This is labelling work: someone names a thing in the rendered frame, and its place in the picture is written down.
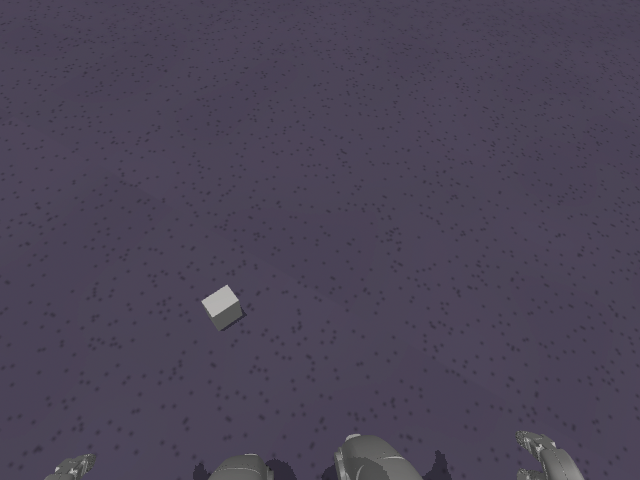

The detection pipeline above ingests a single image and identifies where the left robot hand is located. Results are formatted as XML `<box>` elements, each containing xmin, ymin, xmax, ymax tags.
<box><xmin>44</xmin><ymin>454</ymin><xmax>96</xmax><ymax>480</ymax></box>

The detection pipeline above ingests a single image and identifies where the carton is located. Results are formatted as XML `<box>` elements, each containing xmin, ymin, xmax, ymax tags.
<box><xmin>201</xmin><ymin>285</ymin><xmax>242</xmax><ymax>331</ymax></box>

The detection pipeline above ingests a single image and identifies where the right robot hand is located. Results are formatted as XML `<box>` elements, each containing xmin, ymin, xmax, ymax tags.
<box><xmin>515</xmin><ymin>431</ymin><xmax>585</xmax><ymax>480</ymax></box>

